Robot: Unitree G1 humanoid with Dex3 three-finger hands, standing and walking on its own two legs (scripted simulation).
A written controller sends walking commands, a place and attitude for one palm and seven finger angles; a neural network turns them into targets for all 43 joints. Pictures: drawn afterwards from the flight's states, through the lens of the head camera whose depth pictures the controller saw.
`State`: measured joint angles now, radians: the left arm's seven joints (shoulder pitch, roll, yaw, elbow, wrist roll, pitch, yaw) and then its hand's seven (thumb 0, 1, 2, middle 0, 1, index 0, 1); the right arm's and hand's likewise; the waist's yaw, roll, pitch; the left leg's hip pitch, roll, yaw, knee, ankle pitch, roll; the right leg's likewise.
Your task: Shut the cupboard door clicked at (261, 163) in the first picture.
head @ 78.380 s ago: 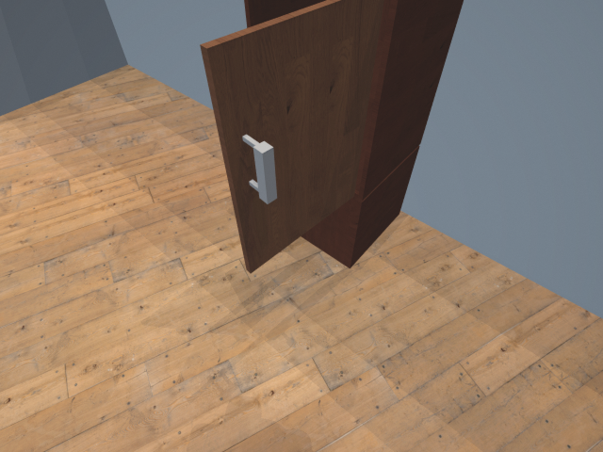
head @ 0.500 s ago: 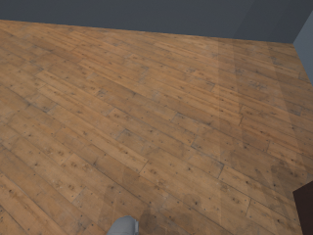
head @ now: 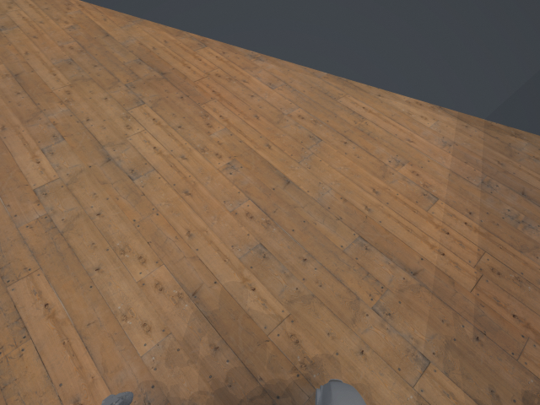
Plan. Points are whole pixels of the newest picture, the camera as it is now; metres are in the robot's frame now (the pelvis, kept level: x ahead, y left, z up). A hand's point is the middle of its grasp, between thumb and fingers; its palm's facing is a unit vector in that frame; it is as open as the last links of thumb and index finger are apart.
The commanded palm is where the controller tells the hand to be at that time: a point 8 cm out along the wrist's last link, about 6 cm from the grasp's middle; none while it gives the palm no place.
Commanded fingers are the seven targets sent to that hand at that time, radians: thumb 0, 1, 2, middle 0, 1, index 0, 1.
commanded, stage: turn to face it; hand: left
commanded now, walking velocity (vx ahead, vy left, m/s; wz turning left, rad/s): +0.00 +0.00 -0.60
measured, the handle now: out of the picture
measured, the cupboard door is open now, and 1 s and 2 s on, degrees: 13 13 13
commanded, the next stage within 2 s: none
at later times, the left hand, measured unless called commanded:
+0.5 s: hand (193, 390) +0.17 +0.14 -0.18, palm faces -0.20 -0.96 -0.21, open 7.4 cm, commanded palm none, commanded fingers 0.00 0.90 0.90 -0.20 -0.30 -0.20 -0.30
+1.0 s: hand (208, 298) +0.33 +0.13 -0.16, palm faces -0.53 -0.81 -0.25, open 7.4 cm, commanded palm none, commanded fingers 0.00 0.90 0.90 -0.20 -0.30 -0.20 -0.30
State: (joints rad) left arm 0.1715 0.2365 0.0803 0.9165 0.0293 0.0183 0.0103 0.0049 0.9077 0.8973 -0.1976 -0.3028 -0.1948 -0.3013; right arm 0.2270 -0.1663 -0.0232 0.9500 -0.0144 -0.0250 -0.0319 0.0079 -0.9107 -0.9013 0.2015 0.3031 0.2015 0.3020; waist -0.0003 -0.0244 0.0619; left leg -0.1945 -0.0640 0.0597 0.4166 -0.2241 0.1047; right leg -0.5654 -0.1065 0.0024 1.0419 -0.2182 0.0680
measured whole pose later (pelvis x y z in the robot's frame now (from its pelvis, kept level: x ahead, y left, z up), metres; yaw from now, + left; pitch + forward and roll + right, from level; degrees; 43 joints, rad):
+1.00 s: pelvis +0.11 +0.01 +0.00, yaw -35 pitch +0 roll -2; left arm 0.15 0.28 0.10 0.87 0.03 0.09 -0.04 0.01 0.91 0.90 -0.20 -0.30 -0.19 -0.30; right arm 0.21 -0.21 -0.03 0.88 -0.03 0.02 -0.03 0.01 -0.90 -0.90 0.20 0.30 0.20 0.30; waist 0.00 0.02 0.10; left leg -0.23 0.16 0.20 0.54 -0.30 -0.02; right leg -0.39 -0.04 -0.06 0.86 -0.43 0.05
